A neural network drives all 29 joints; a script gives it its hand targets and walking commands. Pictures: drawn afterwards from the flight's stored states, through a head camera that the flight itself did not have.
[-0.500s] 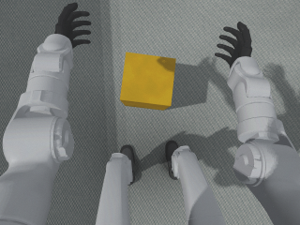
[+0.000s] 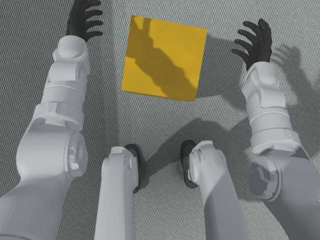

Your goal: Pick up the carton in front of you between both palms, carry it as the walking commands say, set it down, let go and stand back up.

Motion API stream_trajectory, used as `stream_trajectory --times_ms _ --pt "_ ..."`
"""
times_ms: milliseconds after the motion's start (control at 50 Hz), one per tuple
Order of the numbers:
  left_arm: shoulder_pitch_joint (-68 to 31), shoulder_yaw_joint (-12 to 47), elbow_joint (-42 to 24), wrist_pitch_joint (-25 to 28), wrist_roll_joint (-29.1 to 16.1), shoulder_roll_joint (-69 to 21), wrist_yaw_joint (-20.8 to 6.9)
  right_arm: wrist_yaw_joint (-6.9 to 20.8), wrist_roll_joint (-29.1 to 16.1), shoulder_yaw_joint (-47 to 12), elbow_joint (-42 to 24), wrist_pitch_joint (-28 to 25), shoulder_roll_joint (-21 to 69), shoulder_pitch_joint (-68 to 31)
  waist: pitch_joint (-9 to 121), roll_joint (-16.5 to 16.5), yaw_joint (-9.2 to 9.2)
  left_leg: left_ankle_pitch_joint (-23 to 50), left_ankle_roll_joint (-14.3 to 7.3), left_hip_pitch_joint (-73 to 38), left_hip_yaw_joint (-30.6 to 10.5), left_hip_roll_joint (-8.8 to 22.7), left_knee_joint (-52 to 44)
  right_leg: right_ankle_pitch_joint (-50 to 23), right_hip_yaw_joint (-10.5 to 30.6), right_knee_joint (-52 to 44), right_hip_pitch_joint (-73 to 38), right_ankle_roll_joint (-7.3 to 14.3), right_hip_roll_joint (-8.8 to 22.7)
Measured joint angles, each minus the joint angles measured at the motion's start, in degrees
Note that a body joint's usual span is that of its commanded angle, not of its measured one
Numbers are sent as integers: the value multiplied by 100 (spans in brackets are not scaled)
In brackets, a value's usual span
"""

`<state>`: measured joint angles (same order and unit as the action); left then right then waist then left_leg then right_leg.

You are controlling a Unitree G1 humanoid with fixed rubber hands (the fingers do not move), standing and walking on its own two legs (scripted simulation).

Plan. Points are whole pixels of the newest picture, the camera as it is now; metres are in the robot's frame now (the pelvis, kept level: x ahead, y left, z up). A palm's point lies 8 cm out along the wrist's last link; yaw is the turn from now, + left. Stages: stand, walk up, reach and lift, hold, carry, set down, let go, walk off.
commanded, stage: reach and lift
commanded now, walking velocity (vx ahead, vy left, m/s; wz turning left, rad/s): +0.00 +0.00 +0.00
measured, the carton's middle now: (161, 67) +0.50 +0.00 -0.41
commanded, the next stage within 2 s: none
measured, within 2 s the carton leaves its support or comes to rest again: leaves its support in 1.30 s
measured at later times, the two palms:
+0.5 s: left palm (102, 54) +0.53 +0.17 -0.34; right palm (221, 71) +0.48 -0.19 -0.33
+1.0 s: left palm (113, 54) +0.53 +0.14 -0.33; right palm (215, 68) +0.49 -0.17 -0.33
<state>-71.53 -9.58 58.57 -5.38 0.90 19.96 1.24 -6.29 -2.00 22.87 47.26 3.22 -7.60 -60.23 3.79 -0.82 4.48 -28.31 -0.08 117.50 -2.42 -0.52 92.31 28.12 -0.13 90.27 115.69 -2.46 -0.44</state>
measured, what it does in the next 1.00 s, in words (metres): lowers itself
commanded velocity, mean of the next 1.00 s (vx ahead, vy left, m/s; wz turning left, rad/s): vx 0.00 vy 0.00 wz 0.00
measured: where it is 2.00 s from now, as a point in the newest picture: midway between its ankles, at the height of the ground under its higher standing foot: (162, 174)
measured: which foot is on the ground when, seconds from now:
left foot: down 0.00-1.00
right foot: down 0.00-1.00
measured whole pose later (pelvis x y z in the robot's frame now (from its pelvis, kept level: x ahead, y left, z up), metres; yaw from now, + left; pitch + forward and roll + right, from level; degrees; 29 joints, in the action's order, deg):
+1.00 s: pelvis -0.04 -0.01 -0.15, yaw +0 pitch +38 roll -3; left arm -92.0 5.3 71.9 -3.1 -13.1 24.3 3.9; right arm -9.6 -13.7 8.7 63.1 1.9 -12.8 -83.2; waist -21.8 1.0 4.4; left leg -32.0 0.5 130.8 -2.8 -0.6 124.9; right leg 31.8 0.0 123.1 129.2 -2.8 -1.7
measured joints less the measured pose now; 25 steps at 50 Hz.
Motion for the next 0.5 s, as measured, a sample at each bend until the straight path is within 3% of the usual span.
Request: stream_trajectory --times_ms 200,380,500 --pt "-939 819 356 -147 -915 651 174 -358 -831 -750 280 249 -386 -890 -1079 121 81 -166 34 1003 -25 -11 1847 175 3 1865 1011 -12 -58" --pt "-1954 1178 1359 -52 -1188 855 122 -357 -939 -922 1286 174 -546 -1940 -2046 178 97 -112 12 1328 -24 -14 2691 122 17 2693 1322 -63 -98" --pt "-2245 1445 1449 97 -1386 952 134 -346 -1066 -1031 1560 5 -649 -2310 -2643 244 75 -186 8 1425 -24 -19 3106 202 23 3103 1409 -86 -111"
